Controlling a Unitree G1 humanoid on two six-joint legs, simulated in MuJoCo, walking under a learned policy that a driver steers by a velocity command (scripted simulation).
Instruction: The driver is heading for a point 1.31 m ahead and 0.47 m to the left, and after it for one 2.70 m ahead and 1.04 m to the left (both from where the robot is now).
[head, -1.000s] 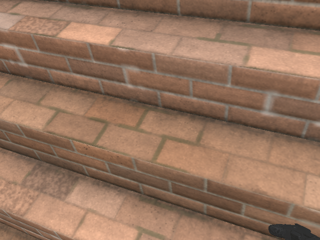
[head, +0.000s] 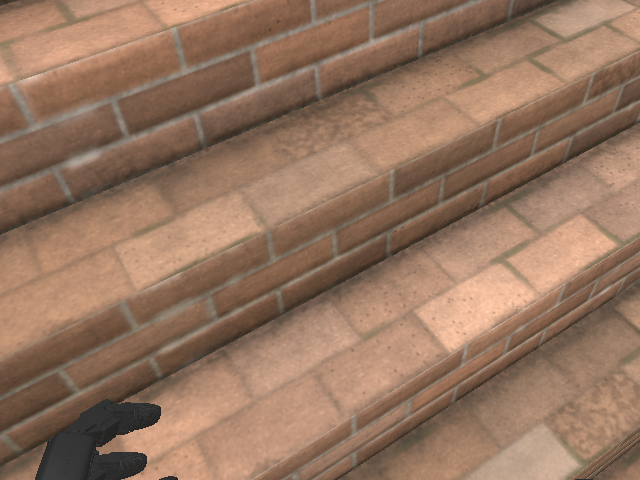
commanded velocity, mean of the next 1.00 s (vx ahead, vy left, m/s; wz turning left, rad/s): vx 1.00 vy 0.00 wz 0.56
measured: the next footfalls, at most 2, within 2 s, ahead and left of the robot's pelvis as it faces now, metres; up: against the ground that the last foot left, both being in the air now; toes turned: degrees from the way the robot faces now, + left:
left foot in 0.06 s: -0.04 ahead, +0.17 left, -0.16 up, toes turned -1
right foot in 0.10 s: +0.01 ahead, -0.12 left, -0.17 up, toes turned +4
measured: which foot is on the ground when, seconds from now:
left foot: up 0.00-0.04, down 0.06-0.10, up 0.12-0.40, down 0.42-0.90, up 0.92-1.00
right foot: up 0.00-0.08, down 0.10-0.38, up 0.40-0.94, down 0.96-1.00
